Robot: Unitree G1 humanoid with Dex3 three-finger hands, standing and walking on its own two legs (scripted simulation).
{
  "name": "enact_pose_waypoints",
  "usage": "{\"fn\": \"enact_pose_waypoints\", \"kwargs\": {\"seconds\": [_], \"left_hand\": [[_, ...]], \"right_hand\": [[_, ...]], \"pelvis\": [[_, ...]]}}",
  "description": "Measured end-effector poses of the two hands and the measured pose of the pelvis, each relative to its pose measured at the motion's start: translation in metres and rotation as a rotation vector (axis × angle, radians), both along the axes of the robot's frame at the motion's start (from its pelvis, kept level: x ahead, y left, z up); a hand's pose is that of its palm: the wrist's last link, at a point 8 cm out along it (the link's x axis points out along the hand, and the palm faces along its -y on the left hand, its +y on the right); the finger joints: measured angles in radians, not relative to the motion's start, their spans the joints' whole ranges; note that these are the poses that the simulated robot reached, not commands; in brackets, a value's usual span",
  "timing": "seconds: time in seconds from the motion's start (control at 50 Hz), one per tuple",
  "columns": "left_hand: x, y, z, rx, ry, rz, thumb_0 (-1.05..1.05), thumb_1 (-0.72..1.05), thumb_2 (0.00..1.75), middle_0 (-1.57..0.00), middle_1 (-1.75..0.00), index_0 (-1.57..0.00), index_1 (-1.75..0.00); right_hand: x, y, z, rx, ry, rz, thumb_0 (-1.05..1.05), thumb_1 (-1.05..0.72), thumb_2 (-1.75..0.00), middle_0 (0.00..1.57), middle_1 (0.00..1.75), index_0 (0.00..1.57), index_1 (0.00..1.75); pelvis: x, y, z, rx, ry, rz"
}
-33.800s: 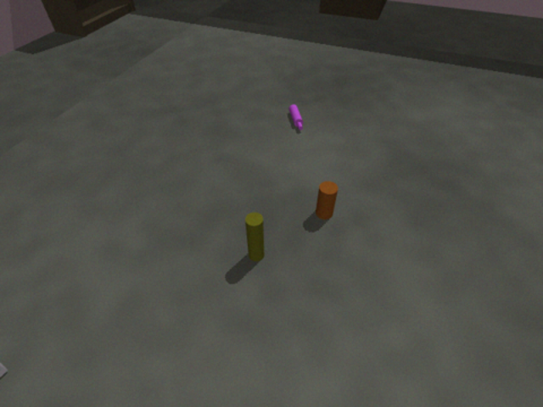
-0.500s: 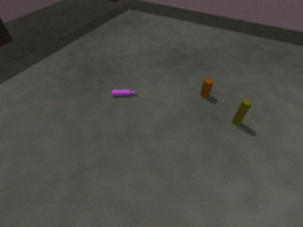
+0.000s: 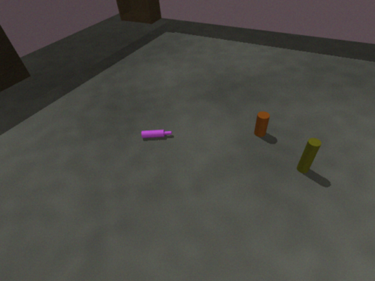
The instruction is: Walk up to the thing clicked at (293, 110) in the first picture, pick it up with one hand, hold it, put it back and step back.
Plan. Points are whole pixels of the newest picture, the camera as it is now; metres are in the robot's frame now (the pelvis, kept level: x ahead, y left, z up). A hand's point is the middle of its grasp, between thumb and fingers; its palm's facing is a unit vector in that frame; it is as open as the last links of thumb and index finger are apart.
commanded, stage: walk up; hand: left
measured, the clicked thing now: (156, 133) +1.37 +0.31 -0.73
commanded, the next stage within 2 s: none
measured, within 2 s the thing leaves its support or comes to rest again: neither
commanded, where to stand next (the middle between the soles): +1.00 +0.06 m, yaw +0 degrees
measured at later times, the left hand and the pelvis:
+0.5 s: hand (85, 257) +0.25 +0.31 -0.16, palm faces +0.03 -0.94 -0.34, open 7.3 cm; pelvis +0.24 +0.03 +0.00, yaw +4 degrees
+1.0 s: hand (114, 168) +0.52 +0.27 -0.11, palm faces +0.04 -0.91 -0.42, open 7.3 cm; pelvis +0.47 -0.01 +0.01, yaw +1 degrees
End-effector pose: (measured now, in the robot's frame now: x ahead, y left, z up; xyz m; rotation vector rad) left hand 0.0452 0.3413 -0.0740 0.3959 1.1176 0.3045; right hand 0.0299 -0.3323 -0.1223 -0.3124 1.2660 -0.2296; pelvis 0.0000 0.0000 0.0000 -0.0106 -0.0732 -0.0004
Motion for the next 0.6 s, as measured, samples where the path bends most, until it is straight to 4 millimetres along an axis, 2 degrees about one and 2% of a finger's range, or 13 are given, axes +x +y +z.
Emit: {"fn": "enact_pose_waypoints", "kwargs": {"seconds": [0.08,0.14,0.2,0.28,0.4,0.44,0.5,0.6], "left_hand": [[-0.002,-0.016,0.003,-0.031,0.050,0.041,0.00,0.91,0.90,-0.21,-0.30,-0.21,-0.30],[0.007,-0.023,-0.001,-0.052,0.072,0.062,0.01,0.91,0.90,-0.21,-0.30,-0.21,-0.30],[0.025,-0.026,-0.008,-0.072,0.085,0.074,0.01,0.90,0.90,-0.21,-0.30,-0.21,-0.30],[0.060,-0.021,-0.022,-0.098,0.093,0.085,0.01,0.90,0.90,-0.21,-0.30,-0.21,-0.30],[0.125,0.002,-0.053,-0.120,0.136,0.097,0.01,0.90,0.90,-0.21,-0.30,-0.21,-0.30],[0.152,0.006,-0.054,-0.130,0.152,0.092,0.01,0.91,0.90,-0.21,-0.30,-0.21,-0.30],[0.201,0.008,-0.045,-0.134,0.135,0.048,0.01,0.91,0.90,-0.21,-0.30,-0.21,-0.30],[0.289,0.014,-0.024,-0.119,0.024,-0.011,0.01,0.91,0.90,-0.21,-0.30,-0.21,-0.30]], "right_hand": [[0.058,0.003,0.013,0.037,-0.088,0.049,0.01,-0.91,-0.90,0.20,0.30,0.20,0.30],[0.094,0.007,0.020,0.051,-0.112,0.085,0.01,-0.91,-0.90,0.20,0.30,0.20,0.30],[0.127,0.011,0.025,0.049,-0.101,0.116,0.01,-0.90,-0.90,0.20,0.30,0.20,0.30],[0.178,0.018,0.027,0.027,-0.074,0.160,0.01,-0.90,-0.90,0.20,0.30,0.20,0.30],[0.277,0.046,0.023,-0.016,-0.108,0.209,0.01,-0.90,-0.90,0.20,0.30,0.20,0.30],[0.305,0.057,0.027,-0.018,-0.167,0.216,0.01,-0.90,-0.90,0.20,0.30,0.20,0.30],[0.330,0.067,0.037,-0.007,-0.217,0.175,0.01,-0.90,-0.90,0.21,0.30,0.20,0.30],[0.353,0.066,0.043,-0.005,-0.205,0.137,0.01,-0.90,-0.90,0.21,0.30,0.20,0.30]], "pelvis": [[0.028,-0.006,0.011,-0.003,-0.004,0.004],[0.052,-0.009,0.014,-0.007,0.003,0.012],[0.078,-0.009,0.014,-0.012,0.014,0.026],[0.118,-0.002,0.008,-0.027,0.028,0.051],[0.189,0.021,-0.011,0.009,0.044,0.065],[0.208,0.029,-0.010,0.004,0.045,0.064],[0.238,0.035,0.000,-0.005,0.041,0.062],[0.288,0.035,0.010,0.013,0.032,0.049]]}}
